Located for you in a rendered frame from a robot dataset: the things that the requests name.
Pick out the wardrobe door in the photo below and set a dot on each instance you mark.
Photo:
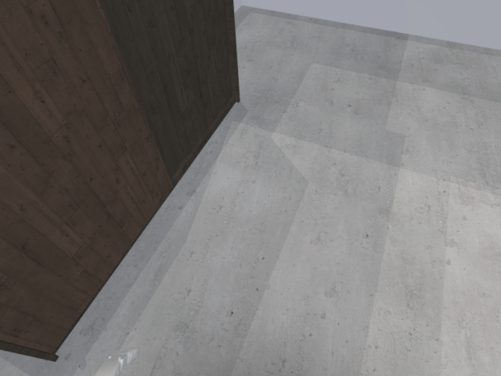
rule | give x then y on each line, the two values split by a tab
80	172
176	53

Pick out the robot left hand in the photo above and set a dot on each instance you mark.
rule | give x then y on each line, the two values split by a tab
116	363

